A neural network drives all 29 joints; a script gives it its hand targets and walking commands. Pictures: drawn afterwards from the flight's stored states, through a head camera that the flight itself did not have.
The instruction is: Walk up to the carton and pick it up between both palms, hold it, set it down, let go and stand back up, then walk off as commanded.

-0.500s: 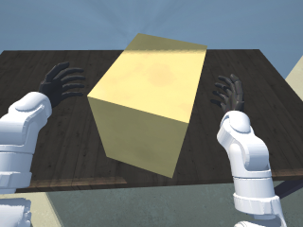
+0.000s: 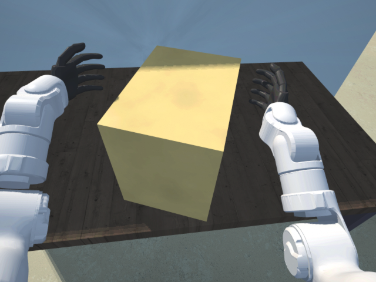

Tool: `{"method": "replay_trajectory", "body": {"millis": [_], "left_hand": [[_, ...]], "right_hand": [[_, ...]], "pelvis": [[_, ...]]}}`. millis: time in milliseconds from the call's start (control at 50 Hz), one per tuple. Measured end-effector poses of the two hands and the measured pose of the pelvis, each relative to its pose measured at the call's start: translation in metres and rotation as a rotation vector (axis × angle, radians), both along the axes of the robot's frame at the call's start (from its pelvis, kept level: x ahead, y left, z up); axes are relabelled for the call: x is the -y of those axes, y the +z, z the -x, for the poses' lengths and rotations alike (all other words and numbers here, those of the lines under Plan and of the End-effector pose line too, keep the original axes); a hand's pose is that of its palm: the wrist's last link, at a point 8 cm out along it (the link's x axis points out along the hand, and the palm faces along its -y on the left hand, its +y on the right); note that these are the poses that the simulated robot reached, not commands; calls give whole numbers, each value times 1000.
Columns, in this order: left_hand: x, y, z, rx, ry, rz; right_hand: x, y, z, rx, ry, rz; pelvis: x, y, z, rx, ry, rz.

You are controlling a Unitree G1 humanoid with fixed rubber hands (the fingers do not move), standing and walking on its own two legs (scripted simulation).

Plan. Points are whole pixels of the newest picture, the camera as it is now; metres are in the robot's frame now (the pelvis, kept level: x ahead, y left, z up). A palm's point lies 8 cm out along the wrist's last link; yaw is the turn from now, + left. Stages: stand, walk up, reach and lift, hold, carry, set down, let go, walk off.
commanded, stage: reach and lift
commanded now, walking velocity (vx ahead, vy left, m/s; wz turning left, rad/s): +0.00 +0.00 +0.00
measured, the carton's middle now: (181, 131) +0.45 -0.02 +0.06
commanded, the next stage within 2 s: none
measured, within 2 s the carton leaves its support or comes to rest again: neither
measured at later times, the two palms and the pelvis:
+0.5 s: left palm (81, 64) +0.47 +0.17 +0.24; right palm (274, 87) +0.39 -0.20 +0.22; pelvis +0.00 +0.00 +0.00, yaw +0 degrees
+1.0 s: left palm (97, 86) +0.48 +0.16 +0.18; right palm (272, 122) +0.38 -0.22 +0.14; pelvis -0.01 +0.00 +0.00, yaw +0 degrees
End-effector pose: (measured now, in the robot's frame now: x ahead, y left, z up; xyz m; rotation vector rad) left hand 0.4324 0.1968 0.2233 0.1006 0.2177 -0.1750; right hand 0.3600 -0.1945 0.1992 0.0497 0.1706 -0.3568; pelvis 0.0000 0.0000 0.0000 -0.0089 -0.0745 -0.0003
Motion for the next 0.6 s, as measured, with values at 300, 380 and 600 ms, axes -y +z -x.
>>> {"method": "replay_trajectory", "body": {"millis": [300, 380, 600], "left_hand": [[19, 18, -30, 16, 14, -9], [23, 19, -35, 18, 18, -8], [27, 4, -39, 4, 40, -22]], "right_hand": [[4, 21, -21, -1, -8, 12], [4, 22, -25, -5, -12, 12], [4, 15, -31, -20, -16, 13]], "pelvis": [[0, 0, 2, -41, -3, 3], [0, 0, 2, -51, -3, 3], [-1, 0, 4, -91, -4, 5]]}}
